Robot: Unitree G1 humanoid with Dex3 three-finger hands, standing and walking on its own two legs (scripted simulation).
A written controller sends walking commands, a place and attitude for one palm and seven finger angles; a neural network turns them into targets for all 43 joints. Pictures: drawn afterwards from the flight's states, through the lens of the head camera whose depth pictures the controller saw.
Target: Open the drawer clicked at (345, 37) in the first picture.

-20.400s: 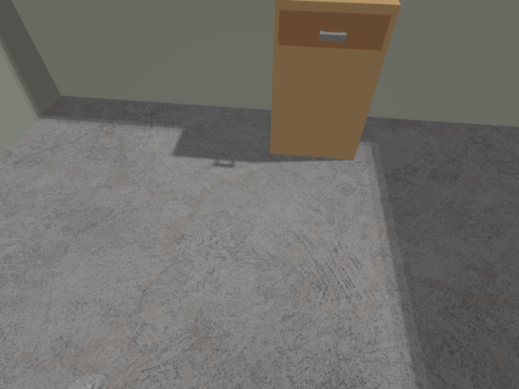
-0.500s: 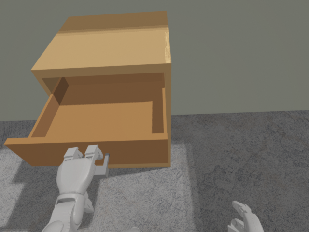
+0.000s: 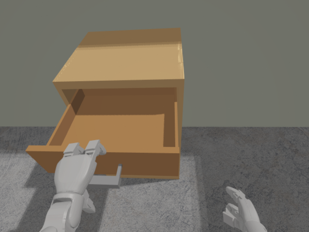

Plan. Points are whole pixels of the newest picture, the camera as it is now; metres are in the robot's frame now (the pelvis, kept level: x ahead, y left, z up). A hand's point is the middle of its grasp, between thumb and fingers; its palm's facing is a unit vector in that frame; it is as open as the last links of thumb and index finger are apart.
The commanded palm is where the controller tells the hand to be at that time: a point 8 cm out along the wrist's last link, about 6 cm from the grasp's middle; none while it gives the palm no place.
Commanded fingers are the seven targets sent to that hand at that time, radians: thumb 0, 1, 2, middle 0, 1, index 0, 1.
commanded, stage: lift the hand off the handle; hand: left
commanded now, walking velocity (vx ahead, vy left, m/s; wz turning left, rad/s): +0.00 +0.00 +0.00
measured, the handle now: (103, 174) +0.28 +0.20 -0.04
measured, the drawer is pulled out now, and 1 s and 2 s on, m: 0.28 0.28 0.28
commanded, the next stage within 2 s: draw the hand back to the body in 0.58 s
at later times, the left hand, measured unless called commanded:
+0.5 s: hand (77, 165) +0.23 +0.21 +0.11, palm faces +0.10 -0.13 -0.99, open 13.8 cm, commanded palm +0.21 +0.20 +0.17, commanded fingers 0.00 -0.50 0.30 -0.30 -1.20 -0.30 -1.20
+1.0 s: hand (64, 172) +0.21 +0.23 +0.11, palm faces +0.07 -0.13 -0.99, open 13.8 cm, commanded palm +0.19 +0.22 +0.18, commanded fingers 0.00 -0.50 0.30 -0.30 -1.20 -0.30 -1.20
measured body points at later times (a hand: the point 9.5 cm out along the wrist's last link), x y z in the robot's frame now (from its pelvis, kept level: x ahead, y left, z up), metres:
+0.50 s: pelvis +0.00 -0.01 +0.02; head +0.00 -0.05 +0.46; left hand +0.22 +0.21 +0.16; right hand +0.23 -0.21 -0.08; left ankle +0.01 +0.12 -0.71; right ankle -0.02 -0.10 -0.71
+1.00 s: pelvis +0.00 -0.01 +0.02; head +0.00 -0.05 +0.47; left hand +0.20 +0.23 +0.17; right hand +0.23 -0.21 -0.07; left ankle +0.01 +0.12 -0.71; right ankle -0.02 -0.10 -0.71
